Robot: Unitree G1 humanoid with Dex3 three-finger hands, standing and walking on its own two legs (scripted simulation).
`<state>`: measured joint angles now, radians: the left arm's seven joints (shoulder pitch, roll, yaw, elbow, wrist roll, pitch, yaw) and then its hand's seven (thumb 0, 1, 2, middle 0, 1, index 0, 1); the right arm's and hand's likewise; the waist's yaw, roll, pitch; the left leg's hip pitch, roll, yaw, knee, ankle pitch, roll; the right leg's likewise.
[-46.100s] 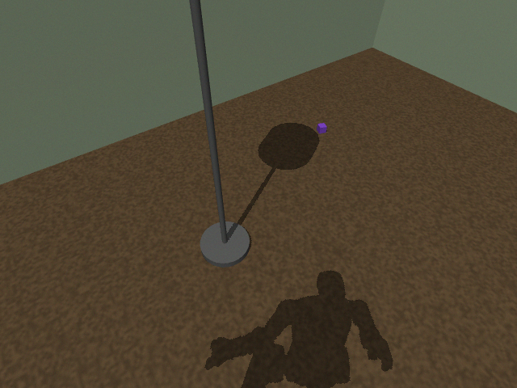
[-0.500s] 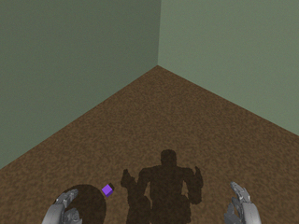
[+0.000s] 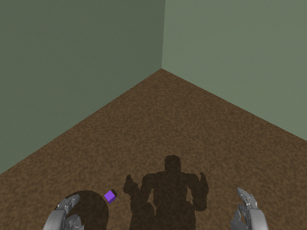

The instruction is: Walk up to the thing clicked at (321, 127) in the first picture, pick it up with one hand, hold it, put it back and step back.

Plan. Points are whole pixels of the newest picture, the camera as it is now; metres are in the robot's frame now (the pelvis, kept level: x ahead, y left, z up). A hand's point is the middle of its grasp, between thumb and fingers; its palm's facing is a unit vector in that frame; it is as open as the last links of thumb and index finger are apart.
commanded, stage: home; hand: left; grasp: from above
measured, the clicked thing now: (110, 197) +0.46 +0.25 -0.69
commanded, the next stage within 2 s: stand in 0.26 s
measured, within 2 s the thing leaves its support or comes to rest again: neither
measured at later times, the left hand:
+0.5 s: hand out of the picture +0.15 +0.21 -0.08, palm faces +0.01 -0.95 -0.32, open 7.4 cm
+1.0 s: hand out of the picture +0.01 +0.24 -0.10, palm faces +0.04 -0.94 -0.33, open 7.4 cm
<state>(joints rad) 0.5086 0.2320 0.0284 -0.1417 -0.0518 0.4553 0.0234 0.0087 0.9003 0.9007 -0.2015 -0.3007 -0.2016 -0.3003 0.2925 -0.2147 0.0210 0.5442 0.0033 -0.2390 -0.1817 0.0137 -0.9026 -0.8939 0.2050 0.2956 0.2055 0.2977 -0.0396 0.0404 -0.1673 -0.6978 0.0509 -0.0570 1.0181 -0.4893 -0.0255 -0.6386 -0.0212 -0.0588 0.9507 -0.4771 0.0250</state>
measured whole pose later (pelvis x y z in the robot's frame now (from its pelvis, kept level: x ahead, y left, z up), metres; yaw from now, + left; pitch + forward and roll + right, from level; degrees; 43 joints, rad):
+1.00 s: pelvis -0.01 +0.01 +0.06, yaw +1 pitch -4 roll +0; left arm 0.23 0.29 0.03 1.07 0.04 0.01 0.03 0.00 0.90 0.90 -0.20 -0.30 -0.20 -0.30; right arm 0.17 -0.28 -0.04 1.06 -0.03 0.01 -0.01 0.01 -0.91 -0.89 0.20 0.30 0.20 0.30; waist 0.02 0.01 0.07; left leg -0.18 0.01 -0.03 0.48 -0.23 -0.01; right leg -0.14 -0.06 -0.05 0.45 -0.24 0.04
